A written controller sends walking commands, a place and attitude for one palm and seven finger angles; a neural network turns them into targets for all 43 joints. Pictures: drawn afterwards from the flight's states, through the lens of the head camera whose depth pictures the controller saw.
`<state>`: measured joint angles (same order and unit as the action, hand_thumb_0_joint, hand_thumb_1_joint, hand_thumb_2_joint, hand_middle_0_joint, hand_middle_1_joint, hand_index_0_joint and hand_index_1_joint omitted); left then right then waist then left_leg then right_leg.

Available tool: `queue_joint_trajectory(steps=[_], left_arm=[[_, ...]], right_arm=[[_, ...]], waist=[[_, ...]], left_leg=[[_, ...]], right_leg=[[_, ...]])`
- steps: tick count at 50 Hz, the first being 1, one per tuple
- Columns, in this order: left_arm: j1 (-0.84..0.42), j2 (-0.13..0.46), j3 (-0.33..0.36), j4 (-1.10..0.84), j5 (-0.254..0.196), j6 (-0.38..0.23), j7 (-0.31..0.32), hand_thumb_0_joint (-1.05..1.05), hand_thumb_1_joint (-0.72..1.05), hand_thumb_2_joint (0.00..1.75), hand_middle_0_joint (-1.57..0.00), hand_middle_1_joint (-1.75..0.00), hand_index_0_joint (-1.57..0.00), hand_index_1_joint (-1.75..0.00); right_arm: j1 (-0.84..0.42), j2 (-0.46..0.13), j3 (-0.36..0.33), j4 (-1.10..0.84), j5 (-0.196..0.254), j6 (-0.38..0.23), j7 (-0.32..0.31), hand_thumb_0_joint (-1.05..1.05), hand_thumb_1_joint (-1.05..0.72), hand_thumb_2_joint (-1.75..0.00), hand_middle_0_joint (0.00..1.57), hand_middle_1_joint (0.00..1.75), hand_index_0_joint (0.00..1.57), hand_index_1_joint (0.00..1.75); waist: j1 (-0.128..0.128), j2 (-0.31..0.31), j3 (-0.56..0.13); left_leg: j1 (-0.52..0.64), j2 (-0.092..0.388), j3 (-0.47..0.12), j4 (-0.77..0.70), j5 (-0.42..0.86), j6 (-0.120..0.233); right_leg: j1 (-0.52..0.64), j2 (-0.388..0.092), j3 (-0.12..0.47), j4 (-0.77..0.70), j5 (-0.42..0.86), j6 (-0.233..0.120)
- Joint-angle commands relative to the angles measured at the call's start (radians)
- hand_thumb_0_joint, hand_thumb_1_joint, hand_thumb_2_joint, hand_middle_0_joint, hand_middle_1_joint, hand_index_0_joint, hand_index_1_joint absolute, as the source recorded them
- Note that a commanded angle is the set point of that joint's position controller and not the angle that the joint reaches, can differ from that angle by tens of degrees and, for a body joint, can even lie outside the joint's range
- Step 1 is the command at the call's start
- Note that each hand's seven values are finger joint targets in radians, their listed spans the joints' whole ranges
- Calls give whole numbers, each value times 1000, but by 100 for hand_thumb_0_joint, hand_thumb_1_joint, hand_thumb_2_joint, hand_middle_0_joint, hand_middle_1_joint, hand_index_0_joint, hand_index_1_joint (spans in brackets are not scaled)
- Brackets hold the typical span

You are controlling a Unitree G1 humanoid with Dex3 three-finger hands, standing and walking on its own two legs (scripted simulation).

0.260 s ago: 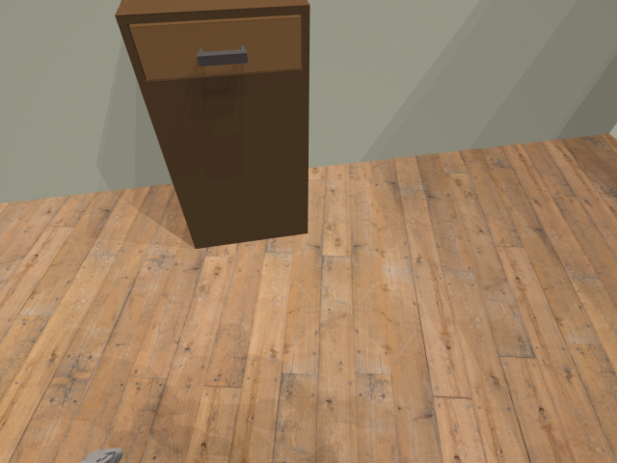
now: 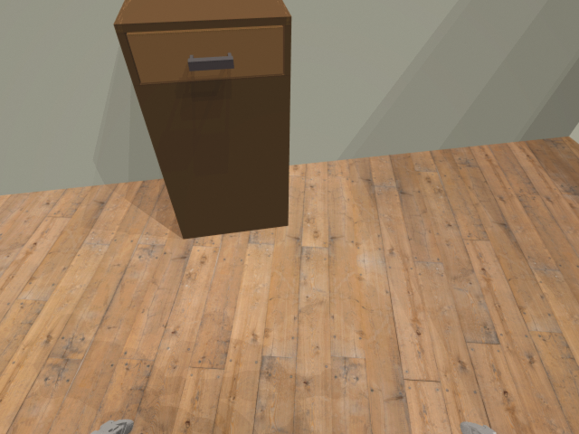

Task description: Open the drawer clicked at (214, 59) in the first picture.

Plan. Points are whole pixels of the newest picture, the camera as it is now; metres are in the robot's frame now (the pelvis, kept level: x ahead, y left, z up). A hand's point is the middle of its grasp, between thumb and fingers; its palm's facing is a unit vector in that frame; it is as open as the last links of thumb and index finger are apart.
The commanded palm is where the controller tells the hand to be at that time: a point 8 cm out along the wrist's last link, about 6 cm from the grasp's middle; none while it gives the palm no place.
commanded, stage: stand and wait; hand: left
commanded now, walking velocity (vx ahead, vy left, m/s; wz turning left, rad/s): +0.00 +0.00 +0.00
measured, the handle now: (211, 60) +1.06 +0.31 +0.04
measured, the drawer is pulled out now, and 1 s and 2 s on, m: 0.00 0.00 0.00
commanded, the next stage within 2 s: look at it before walking up in 0.56 s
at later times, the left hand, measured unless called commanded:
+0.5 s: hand out of the picture +0.06 +0.24 -0.15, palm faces -0.02 -0.94 -0.34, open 7.4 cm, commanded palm none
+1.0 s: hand out of the picture +0.05 +0.24 -0.15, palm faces -0.03 -0.94 -0.33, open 7.3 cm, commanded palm none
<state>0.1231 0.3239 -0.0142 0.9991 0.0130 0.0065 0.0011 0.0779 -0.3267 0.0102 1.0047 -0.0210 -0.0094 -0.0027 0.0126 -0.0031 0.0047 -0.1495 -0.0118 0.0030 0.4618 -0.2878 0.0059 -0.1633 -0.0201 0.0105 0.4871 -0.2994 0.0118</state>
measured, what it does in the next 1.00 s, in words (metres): stands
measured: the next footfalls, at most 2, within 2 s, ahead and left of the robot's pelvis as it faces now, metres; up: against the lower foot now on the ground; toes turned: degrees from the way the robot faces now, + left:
left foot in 1.92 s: +0.30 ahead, +0.11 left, +0.00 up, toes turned -4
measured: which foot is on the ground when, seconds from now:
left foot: down 0.00-1.00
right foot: down 0.00-1.00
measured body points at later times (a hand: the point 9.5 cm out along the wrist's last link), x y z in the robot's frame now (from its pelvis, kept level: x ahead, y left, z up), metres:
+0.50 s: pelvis -0.02 -0.01 +0.00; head -0.01 -0.01 +0.45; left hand +0.06 +0.29 -0.13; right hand +0.06 -0.31 -0.13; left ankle -0.02 +0.12 -0.74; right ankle -0.02 -0.13 -0.74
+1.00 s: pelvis -0.02 -0.01 +0.01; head -0.02 -0.01 +0.46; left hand +0.06 +0.29 -0.13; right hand +0.06 -0.30 -0.13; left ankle -0.02 +0.12 -0.74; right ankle -0.02 -0.13 -0.74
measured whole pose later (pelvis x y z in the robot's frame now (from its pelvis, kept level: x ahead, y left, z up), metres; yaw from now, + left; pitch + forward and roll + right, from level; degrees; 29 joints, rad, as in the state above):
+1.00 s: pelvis -0.02 -0.01 +0.01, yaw -1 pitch -2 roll +0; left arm 0.14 0.34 -0.01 1.08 0.01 0.00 0.00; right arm 0.12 -0.34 0.01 1.11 -0.01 -0.01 0.00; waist 0.01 -0.01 0.03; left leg -0.13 0.01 0.01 0.38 -0.21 -0.01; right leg -0.14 0.00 0.02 0.40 -0.22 0.00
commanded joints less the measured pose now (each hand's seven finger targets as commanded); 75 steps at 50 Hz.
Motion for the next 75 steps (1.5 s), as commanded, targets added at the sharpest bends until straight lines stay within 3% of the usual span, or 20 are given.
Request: queue_joint_trajectory(steps=[1,30,64,66,69,71,73,75], left_arm=[[-37,222,55,-58,-2,-28,15,0,90,90,-20,-30,-20,-30],[-34,225,49,17,-3,-29,10,0,90,90,-20,-30,-20,-30],[-21,225,46,25,-2,-35,11,0,90,90,-20,-30,-20,-30],[50,102,21,57,-2,-12,13,0,90,90,-20,-30,-20,-30],[92,101,32,47,8,7,-4,0,90,90,-20,-30,-20,-30],[117,94,44,25,12,8,-14,0,90,90,-20,-30,-20,-30],[151,72,53,7,12,0,-19,0,90,90,-20,-30,-20,-30],[172,39,58,-10,12,-14,-23,0,90,90,-20,-30,-20,-30]], right_arm=[[-44,-205,-55,-57,6,-24,-18,0,-90,-90,20,30,20,30],[-12,-217,-44,36,11,-23,-13,0,-90,-90,20,30,20,30],[-13,-220,-45,46,14,-25,-12,0,-90,-90,20,30,20,30],[55,-95,-16,75,5,-9,-7,0,-90,-90,20,30,20,30],[90,-106,-31,67,-3,5,-3,0,-90,-90,20,30,20,30],[107,-118,-43,49,-4,5,-3,0,-90,-90,20,30,20,30],[142,-122,-55,36,-2,-3,-5,0,-90,-90,20,30,20,30],[185,-127,-68,29,0,-16,-8,0,-90,-90,20,30,20,30]], waist=[[-11,1,-63],[-10,-1,-10],[-12,1,-36],[-11,-5,-44],[-7,14,80],[-6,18,149],[-8,41,143],[-16,96,125]], left_leg=[[26,116,-76,-67,317,33],[12,125,-96,-145,177,24],[48,135,-91,-150,238,21],[50,129,-59,-132,102,2],[-40,136,-67,-147,-249,18],[-92,151,-86,-144,-345,36],[-69,186,-115,-128,-362,64],[-27,242,-167,-144,-335,97]], right_leg=[[15,-98,74,-76,319,-48],[-4,-96,103,-162,163,-43],[19,-101,98,-168,244,-39],[6,-85,99,-158,85,-27],[-116,-46,124,-142,-218,-44],[-175,-20,134,-102,-271,-57],[-217,2,124,-26,-252,-67],[-257,36,75,89,-182,-63]])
